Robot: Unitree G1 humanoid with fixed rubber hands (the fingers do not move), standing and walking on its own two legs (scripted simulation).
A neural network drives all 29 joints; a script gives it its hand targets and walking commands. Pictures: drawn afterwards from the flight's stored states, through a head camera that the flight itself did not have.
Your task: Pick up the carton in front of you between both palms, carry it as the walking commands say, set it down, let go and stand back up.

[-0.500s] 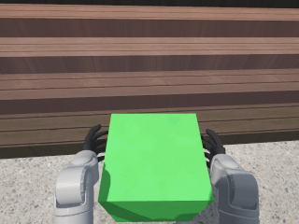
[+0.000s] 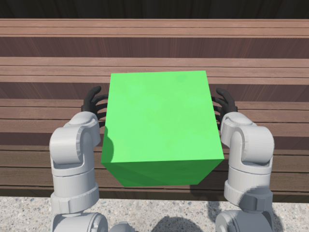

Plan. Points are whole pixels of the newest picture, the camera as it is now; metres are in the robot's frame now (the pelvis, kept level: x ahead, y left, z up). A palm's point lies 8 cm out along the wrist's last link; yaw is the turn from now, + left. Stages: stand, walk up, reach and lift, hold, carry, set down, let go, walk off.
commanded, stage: carry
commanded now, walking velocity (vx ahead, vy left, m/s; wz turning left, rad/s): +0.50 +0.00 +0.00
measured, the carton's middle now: (159, 135) +0.34 +0.01 +0.07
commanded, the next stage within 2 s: none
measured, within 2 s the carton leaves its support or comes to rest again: neither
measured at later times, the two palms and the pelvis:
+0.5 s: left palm (122, 40) +0.72 +0.15 +0.13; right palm (207, 44) +0.69 -0.15 +0.13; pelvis +0.32 +0.02 -0.01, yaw +1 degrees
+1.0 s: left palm out of the picture +1.05 +0.17 +0.37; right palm out of the picture +1.07 -0.13 +0.34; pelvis +0.68 -0.02 +0.16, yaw +1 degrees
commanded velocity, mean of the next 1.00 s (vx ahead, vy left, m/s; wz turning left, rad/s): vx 0.50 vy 0.00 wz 0.00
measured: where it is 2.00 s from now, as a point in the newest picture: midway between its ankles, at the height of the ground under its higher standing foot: (169, 37)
